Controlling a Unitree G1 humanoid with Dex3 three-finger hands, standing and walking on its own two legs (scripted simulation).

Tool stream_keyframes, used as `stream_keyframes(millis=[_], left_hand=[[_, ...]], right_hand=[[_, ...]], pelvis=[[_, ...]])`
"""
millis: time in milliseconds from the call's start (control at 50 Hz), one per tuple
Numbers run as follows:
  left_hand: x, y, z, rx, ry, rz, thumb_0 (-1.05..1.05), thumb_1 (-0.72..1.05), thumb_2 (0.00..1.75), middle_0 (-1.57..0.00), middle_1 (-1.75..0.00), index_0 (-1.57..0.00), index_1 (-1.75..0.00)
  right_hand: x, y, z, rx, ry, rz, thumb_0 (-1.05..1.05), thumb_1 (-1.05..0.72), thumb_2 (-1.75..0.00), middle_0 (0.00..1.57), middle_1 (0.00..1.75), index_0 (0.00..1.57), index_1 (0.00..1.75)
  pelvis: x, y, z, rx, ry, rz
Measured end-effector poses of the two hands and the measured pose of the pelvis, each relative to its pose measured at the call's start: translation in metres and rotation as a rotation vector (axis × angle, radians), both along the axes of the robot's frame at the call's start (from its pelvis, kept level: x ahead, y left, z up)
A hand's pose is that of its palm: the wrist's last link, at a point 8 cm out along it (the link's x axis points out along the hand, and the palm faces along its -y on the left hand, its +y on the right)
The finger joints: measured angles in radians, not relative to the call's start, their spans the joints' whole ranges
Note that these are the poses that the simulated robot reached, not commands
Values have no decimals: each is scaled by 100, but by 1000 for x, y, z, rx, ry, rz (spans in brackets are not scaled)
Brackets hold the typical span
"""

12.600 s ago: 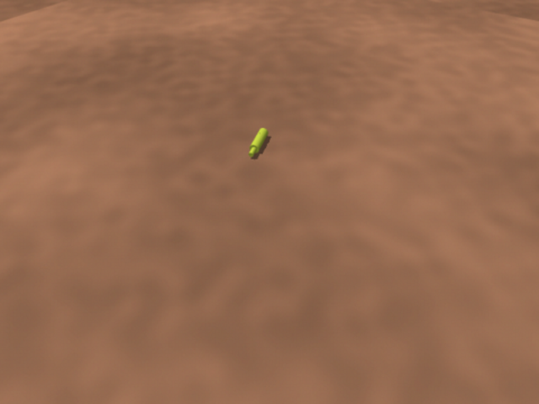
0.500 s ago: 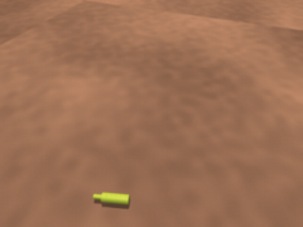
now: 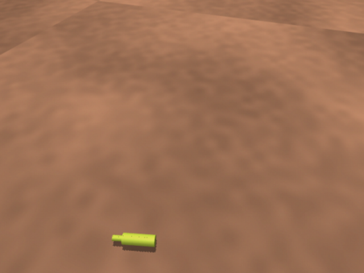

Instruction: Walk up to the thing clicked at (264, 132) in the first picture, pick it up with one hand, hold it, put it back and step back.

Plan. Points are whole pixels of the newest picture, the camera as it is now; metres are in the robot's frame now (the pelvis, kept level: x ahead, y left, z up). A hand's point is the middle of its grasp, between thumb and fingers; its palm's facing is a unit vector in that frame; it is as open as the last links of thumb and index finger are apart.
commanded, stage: stand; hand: left
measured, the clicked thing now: (133, 239) +0.44 +0.27 -0.75
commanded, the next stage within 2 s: walk up in 0.88 s
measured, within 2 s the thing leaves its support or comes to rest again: neither
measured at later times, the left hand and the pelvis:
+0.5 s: hand out of the picture +0.07 +0.25 -0.16, palm faces -0.03 -0.94 -0.35, open 7.4 cm; pelvis +0.01 -0.01 +0.00, yaw +0 degrees
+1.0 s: hand out of the picture +0.08 +0.26 -0.16, palm faces +0.02 -0.93 -0.37, open 7.4 cm; pelvis -0.02 -0.01 -0.01, yaw +1 degrees
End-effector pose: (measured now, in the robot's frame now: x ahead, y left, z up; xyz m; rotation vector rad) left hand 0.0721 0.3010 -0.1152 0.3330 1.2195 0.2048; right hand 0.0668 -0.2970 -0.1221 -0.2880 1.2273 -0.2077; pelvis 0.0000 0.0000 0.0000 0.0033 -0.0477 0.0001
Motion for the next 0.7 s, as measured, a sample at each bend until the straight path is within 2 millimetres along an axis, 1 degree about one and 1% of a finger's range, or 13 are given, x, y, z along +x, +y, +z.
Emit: stream_keyframes(millis=[160,340,520,700], left_hand=[[3,-5,-1,-12,-5,-2,1,90,90,-20,-30,-21,-30],[0,-8,-2,-13,11,1,0,90,90,-21,-30,-21,-30],[-3,-9,-2,-9,27,6,1,90,90,-20,-30,-21,-30],[0,-10,-1,-7,15,9,1,90,90,-20,-30,-21,-30]], right_hand=[[2,-5,3,-11,-5,9,0,-90,-90,20,30,20,30],[2,-10,3,-18,7,13,0,-90,-90,20,30,20,30],[3,-12,1,-16,19,17,0,-90,-90,20,30,20,30],[7,-12,1,-16,12,24,0,-90,-90,20,30,20,30]], pelvis=[[2,-3,0,-1,0,2],[3,-6,1,-3,4,5],[6,-9,1,-5,8,7],[7,-10,1,-4,5,8]])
